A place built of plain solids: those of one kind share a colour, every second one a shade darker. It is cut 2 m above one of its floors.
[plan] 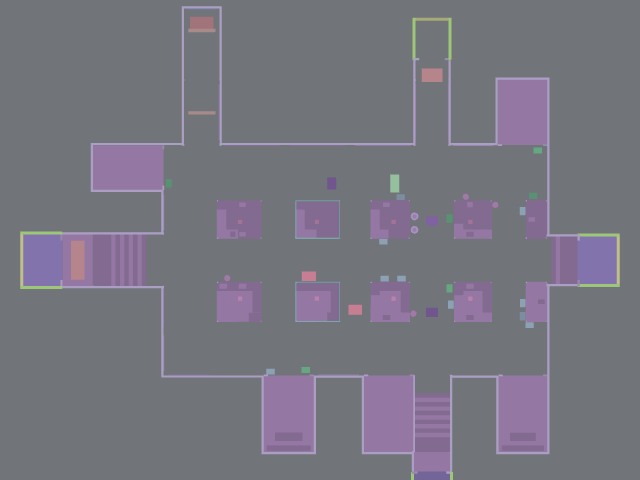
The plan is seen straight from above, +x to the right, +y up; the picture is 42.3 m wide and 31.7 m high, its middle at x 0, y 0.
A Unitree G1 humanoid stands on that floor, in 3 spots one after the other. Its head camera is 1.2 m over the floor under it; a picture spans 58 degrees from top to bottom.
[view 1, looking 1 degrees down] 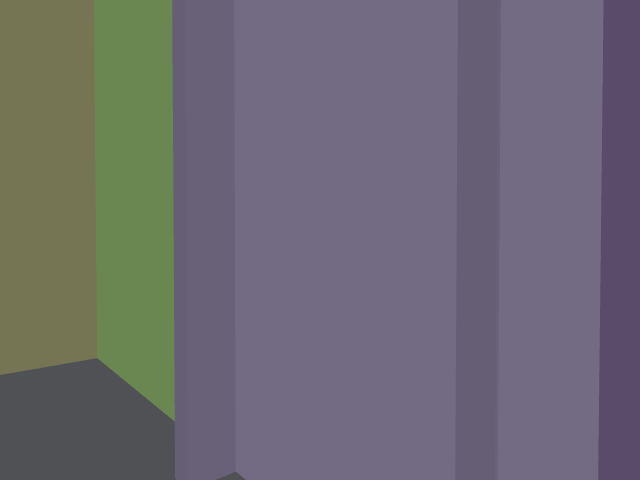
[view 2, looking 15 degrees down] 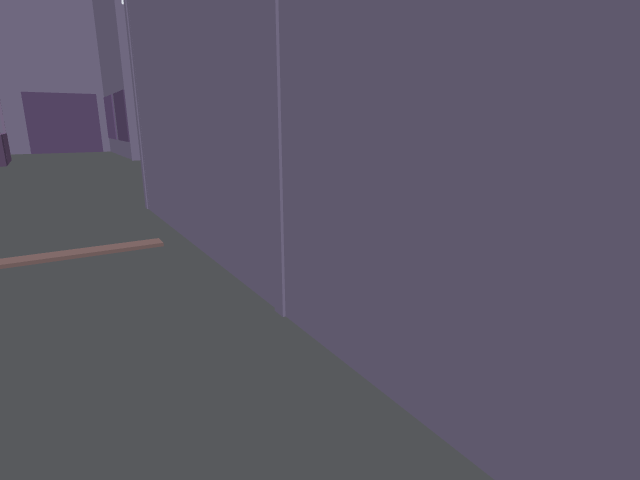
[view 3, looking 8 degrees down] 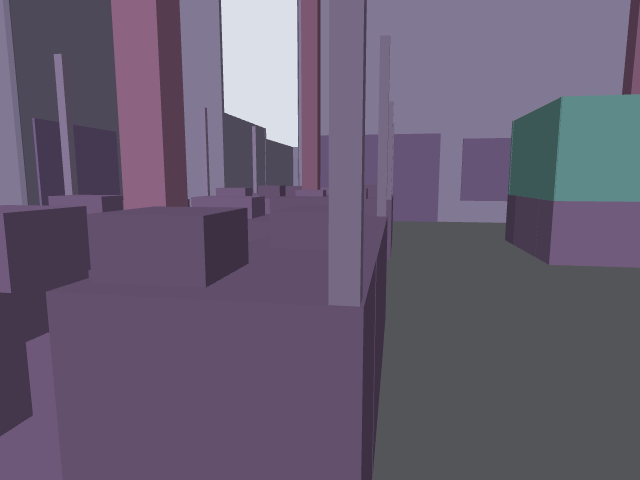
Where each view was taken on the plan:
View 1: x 7.40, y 9.98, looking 49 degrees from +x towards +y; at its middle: wall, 1.67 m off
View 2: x -7.81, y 12.94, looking -122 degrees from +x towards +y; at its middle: wall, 2.30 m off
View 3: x -3.77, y -6.41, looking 100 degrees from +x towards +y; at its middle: piece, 1.86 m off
